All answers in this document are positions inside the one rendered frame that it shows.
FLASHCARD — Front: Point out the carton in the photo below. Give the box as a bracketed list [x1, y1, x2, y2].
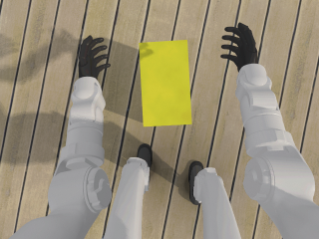
[139, 40, 192, 127]

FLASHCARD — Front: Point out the robot left hand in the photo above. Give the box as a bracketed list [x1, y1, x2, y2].
[78, 35, 111, 79]

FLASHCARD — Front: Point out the right robot forearm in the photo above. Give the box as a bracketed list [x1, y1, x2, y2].
[235, 63, 315, 195]

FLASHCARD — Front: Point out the robot right hand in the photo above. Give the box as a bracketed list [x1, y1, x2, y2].
[220, 22, 258, 73]

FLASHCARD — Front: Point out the robot right upper arm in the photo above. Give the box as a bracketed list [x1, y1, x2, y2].
[242, 155, 319, 239]

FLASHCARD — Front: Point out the left robot forearm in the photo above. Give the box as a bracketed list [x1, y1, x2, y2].
[48, 77, 106, 209]

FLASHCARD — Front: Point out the robot right shin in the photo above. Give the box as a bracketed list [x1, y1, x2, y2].
[193, 167, 223, 201]

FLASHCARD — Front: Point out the robot left upper arm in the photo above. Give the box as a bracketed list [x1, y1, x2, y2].
[9, 166, 113, 239]

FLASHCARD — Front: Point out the left robot thigh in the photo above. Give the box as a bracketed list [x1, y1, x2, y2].
[104, 162, 150, 239]

